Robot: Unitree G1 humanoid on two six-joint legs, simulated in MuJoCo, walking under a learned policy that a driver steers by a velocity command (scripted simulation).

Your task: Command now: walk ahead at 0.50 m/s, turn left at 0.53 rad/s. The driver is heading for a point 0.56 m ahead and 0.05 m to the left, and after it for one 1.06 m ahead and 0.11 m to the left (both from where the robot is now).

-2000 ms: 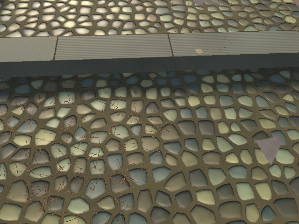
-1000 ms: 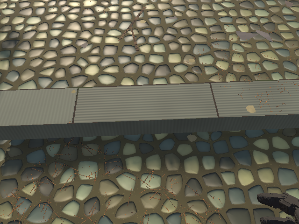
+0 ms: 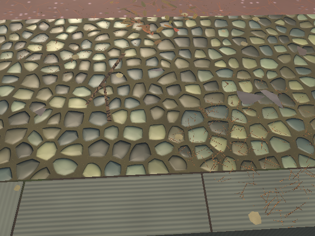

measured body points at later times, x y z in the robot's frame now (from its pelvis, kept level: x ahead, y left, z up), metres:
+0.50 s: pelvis +0.27 +0.02 +0.02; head +0.29 +0.04 +0.47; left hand +0.43 +0.29 -0.06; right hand +0.39 -0.23 -0.09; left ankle +0.14 +0.10 -0.73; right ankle +0.31 -0.13 -0.68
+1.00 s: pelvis +0.53 +0.07 +0.07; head +0.54 +0.08 +0.52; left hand +0.56 +0.34 -0.06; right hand +0.72 -0.16 +0.00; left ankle +0.59 +0.17 -0.61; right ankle +0.38 -0.09 -0.50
